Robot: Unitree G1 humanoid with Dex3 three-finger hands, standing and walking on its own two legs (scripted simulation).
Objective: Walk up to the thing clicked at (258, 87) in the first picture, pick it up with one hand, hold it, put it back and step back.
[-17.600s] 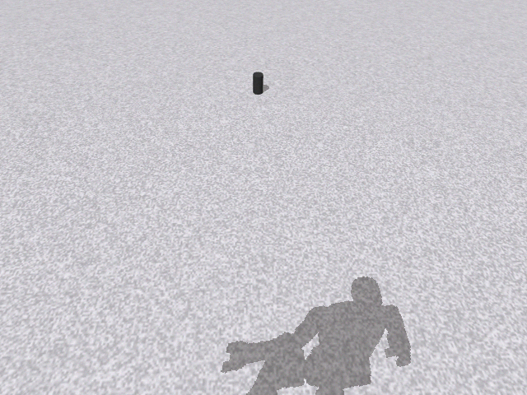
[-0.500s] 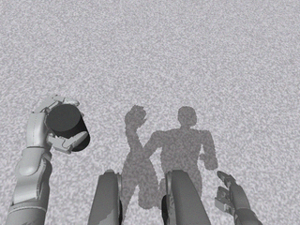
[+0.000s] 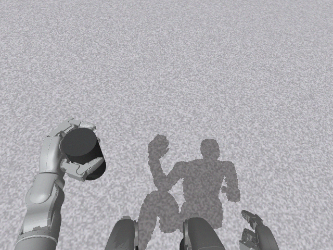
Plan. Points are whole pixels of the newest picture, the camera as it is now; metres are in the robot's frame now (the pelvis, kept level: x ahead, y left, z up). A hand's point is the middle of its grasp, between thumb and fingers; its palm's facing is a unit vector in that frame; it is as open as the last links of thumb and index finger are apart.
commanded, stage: lift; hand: left
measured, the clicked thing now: (86, 155) +0.33 +0.18 +0.00
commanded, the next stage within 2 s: hold in 0.68 s
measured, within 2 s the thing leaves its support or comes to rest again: neither
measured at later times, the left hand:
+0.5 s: hand (82, 140) +0.34 +0.17 +0.07, palm faces -0.01 -1.00 +0.00, open 9.8 cm
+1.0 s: hand (83, 135) +0.34 +0.16 +0.09, palm faces -0.02 -1.00 +0.00, open 9.8 cm
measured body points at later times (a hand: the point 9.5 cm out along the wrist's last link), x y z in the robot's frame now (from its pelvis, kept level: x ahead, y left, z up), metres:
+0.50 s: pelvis +0.02 +0.00 +0.04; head +0.08 +0.01 +0.49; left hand +0.33 +0.22 +0.07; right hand +0.15 -0.25 -0.06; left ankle +0.03 +0.12 -0.64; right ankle +0.03 -0.14 -0.64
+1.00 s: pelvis +0.02 -0.01 +0.06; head +0.06 +0.00 +0.51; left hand +0.33 +0.22 +0.10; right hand +0.15 -0.25 -0.05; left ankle +0.03 +0.12 -0.64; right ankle +0.03 -0.14 -0.64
